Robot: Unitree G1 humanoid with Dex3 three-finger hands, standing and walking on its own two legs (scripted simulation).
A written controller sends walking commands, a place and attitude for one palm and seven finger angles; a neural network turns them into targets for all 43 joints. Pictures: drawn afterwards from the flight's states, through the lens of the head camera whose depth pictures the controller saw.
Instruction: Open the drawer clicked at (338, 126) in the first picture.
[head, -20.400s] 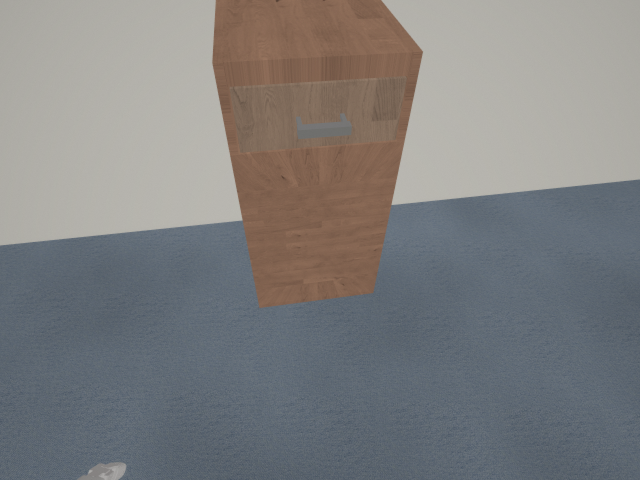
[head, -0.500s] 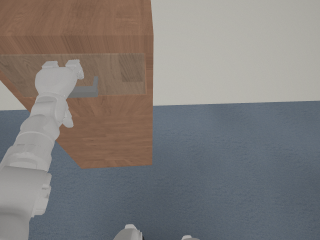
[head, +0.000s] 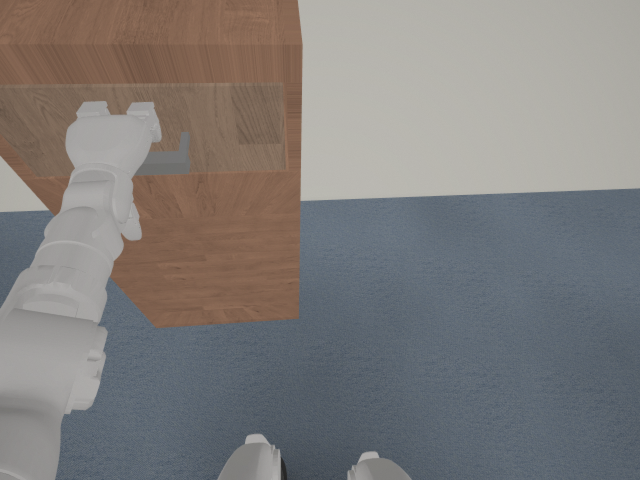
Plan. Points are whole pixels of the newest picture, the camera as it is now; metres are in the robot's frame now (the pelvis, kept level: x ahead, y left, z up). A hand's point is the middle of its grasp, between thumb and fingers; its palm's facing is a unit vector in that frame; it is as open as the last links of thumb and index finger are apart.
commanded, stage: lower the fingers behind the handle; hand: left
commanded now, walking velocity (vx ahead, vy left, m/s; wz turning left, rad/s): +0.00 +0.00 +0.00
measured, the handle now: (145, 151) +0.54 +0.23 +0.06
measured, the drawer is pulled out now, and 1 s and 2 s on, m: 0.00 0.00 0.00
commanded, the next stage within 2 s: lift the fingers back up to retry in 0.16 s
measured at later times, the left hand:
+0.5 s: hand (125, 169) +0.50 +0.24 +0.07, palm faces -0.05 -0.03 -1.00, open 13.7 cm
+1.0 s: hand (117, 142) +0.50 +0.24 +0.12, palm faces -0.03 -0.04 -1.00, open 13.5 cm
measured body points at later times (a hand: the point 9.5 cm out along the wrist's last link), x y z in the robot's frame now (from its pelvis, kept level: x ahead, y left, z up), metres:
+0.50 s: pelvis +0.01 +0.00 +0.01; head +0.10 +0.00 +0.45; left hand +0.49 +0.24 +0.12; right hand +0.02 -0.28 -0.11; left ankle +0.07 +0.08 -0.68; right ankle -0.01 -0.13 -0.68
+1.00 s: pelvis +0.05 -0.01 +0.03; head +0.10 -0.02 +0.48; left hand +0.49 +0.23 +0.17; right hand +0.10 -0.28 -0.10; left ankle +0.07 +0.08 -0.68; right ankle -0.01 -0.13 -0.68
